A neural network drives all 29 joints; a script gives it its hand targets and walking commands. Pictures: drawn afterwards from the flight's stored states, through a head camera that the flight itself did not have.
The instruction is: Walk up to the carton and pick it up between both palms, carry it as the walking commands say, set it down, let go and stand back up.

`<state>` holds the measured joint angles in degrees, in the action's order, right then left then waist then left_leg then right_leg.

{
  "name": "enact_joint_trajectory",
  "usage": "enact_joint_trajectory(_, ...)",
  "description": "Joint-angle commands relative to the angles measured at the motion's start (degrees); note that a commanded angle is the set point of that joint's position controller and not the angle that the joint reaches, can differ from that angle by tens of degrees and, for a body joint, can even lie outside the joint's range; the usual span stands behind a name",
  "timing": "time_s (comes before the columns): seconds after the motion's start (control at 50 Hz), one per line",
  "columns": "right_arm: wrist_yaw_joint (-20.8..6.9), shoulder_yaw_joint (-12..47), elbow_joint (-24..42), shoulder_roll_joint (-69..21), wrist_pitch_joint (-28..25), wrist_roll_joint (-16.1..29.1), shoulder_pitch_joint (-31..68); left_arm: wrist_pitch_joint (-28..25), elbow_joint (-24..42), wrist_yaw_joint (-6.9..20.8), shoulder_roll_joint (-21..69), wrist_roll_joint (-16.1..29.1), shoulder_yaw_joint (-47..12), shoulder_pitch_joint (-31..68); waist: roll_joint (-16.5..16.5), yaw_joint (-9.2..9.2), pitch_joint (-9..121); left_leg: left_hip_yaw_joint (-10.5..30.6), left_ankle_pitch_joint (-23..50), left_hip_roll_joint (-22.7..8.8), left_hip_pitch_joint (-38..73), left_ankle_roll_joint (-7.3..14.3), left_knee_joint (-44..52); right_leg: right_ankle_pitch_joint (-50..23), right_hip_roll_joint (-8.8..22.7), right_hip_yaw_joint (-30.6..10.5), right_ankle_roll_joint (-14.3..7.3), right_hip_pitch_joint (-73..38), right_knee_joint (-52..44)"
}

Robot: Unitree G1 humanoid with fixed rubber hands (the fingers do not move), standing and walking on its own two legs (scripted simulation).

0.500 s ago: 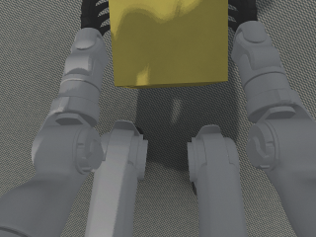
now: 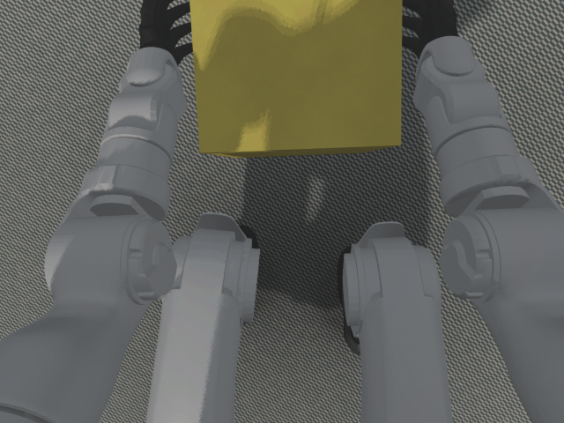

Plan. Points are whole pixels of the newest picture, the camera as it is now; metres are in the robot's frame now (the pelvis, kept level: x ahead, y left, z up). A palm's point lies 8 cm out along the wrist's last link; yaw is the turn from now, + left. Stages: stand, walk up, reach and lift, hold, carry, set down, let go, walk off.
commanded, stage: set down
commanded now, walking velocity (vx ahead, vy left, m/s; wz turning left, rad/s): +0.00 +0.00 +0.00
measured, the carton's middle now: (295, 47) +0.54 +0.03 -0.24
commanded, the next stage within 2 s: none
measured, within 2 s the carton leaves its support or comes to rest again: neither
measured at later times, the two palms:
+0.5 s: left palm (162, 51) +0.51 +0.18 -0.17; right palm (431, 43) +0.53 -0.13 -0.18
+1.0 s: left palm (145, 60) +0.50 +0.20 -0.18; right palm (469, 38) +0.53 -0.17 -0.18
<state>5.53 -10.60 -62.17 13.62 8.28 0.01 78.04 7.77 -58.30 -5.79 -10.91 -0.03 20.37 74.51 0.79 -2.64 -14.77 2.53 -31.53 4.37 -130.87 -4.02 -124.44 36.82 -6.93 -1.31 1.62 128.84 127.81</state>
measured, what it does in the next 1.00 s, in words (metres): stands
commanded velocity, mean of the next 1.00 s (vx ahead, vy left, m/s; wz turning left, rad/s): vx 0.00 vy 0.00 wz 0.00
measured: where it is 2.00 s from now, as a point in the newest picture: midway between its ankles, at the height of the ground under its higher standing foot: (295, 306)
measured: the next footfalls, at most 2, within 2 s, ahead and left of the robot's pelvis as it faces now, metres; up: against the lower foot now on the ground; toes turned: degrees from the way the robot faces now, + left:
none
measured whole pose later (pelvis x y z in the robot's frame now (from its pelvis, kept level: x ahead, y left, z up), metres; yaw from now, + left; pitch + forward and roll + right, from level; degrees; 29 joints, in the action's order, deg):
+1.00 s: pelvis +0.00 +0.01 +0.00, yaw +0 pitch +39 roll +2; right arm 4.8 -1.6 -66.7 22.7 1.5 11.8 80.6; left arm -0.4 -65.3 -6.8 -17.7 11.8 10.3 76.1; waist 0.3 -2.3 -17.1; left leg 0.3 -30.4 1.9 -131.9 -2.1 -123.6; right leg 35.1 -4.0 -1.3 0.9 130.4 126.9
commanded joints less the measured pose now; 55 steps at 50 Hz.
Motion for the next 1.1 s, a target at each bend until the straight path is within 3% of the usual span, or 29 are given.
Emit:
enact_joint_trajectory(0.0,-13.70,13.50,8.64,-46.26,-2.66,2.82,30.36,-0.97,5.94,14.19,47.55,3.01,-16.61,30.56,-3.84,0.47,54.41,-5.53,19.32,2.21,26.69,2.74,5.44,-19.55,-0.48,2.30,-1.30,-19.56,-12.50)
enact_joint_trajectory(0.26,-13.80,11.66,7.68,-43.10,-2.68,1.18,29.26,-1.54,4.64,14.02,44.96,3.07,-15.31,30.59,-3.51,1.31,52.42,-5.41,18.59,1.97,26.30,2.44,5.14,-18.54,-0.01,2.29,-1.44,-18.84,-12.03)
enact_joint_trajectory(0.4,-11.93,10.15,6.76,-34.87,-3.63,0.89,27.19,-2.71,3.91,11.88,37.29,3.17,-13.64,28.59,-3.54,1.49,53.39,-5.70,18.84,1.75,27.45,1.90,5.21,-18.76,0.58,2.64,-1.07,-20.41,-11.78)
enact_joint_trajectory(0.5,-8.54,7.93,5.60,-22.24,-5.23,1.34,24.02,-4.65,2.39,8.21,24.64,3.34,-10.51,24.89,-3.75,1.51,54.83,-5.83,18.83,1.14,29.30,1.35,5.55,-19.05,1.31,2.71,-0.40,-22.85,-11.83)
enact_joint_trajectory(0.58,-2.09,3.35,4.49,4.23,-6.59,1.63,17.17,-7.28,0.10,1.83,-0.40,4.25,-5.04,17.12,-4.05,1.88,56.14,-6.19,17.90,0.16,30.78,0.74,6.46,-18.28,2.97,1.97,0.23,-25.96,-13.13)
enact_joint_trajectory(0.64,0.59,3.46,3.57,10.86,-6.84,3.88,15.85,-8.01,-1.45,-1.09,-8.22,6.24,-5.19,15.00,-4.06,1.46,58.53,-5.62,18.14,-0.71,32.24,0.93,6.83,-18.01,4.03,1.29,0.44,-26.70,-13.57)
enact_joint_trajectory(0.76,0.01,8.46,2.87,10.51,-7.35,9.93,16.84,-9.01,-2.31,-1.86,-11.64,9.32,-7.25,14.62,-4.16,-1.79,60.07,-4.65,19.74,-2.39,32.40,1.68,7.17,-18.90,4.59,0.28,0.42,-25.57,-13.05)
enact_joint_trajectory(0.96,-0.83,8.30,0.04,14.97,-7.79,11.94,15.33,-9.14,-1.89,-0.91,-13.48,12.18,-9.86,13.15,-3.45,-0.60,60.71,-4.06,19.66,-3.55,32.83,1.43,7.22,-19.15,5.44,0.34,0.07,-25.58,-11.92)
enact_joint_trajectory(1.08,-0.97,8.15,3.85,16.43,-7.52,12.43,16.19,-8.64,1.22,-0.71,-14.33,13.33,-10.33,13.24,-3.81,-0.91,65.54,-4.23,20.57,-3.49,36.44,1.57,6.91,-19.48,5.43,0.98,-0.01,-28.80,-11.33)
